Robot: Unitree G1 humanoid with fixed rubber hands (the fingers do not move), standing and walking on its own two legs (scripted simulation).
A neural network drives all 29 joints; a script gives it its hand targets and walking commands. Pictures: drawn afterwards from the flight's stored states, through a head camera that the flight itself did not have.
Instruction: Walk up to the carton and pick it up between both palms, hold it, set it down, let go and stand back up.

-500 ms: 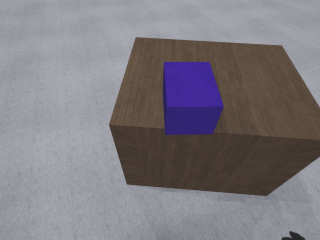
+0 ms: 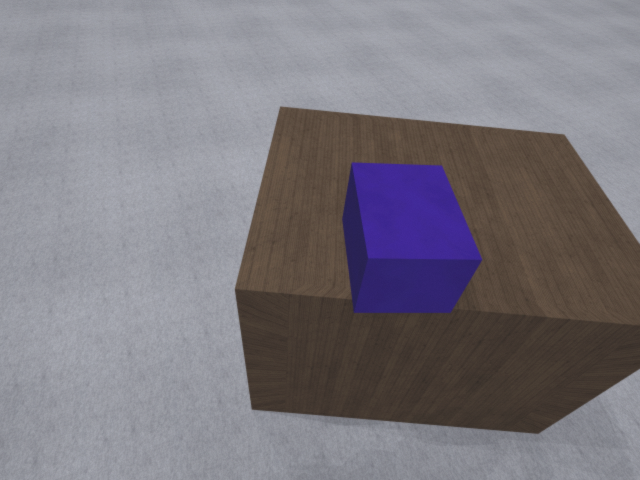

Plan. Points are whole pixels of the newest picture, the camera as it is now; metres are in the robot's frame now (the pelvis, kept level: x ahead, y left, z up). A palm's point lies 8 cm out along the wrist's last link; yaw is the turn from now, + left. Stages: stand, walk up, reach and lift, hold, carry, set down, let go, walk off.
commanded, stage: walk up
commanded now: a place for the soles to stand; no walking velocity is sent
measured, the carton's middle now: (399, 235) +0.55 -0.14 -0.06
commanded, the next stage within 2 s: none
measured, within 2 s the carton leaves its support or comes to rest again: neither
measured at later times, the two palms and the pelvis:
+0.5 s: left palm out of the picture +0.10 +0.21 -0.13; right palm out of the picture +0.07 -0.42 -0.10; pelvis +0.05 -0.09 -0.01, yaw -1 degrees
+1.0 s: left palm out of the picture +0.14 +0.10 -0.11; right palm out of the picture +0.08 -0.51 -0.11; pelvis +0.07 -0.19 -0.01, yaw -5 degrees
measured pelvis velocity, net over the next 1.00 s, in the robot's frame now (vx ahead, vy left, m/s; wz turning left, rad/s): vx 0.07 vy -0.19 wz -0.09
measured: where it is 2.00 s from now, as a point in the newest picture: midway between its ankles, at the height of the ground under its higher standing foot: outside the picture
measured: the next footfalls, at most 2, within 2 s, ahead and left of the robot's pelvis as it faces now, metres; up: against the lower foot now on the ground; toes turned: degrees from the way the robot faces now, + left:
right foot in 0.52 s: +0.13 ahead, -0.21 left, +0.00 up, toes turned +0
left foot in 1.08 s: +0.16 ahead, -0.06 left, +0.00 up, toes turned -1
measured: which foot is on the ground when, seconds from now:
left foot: down 0.00-0.56, up 0.58-1.00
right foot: up 0.00-0.50, down 0.52-1.00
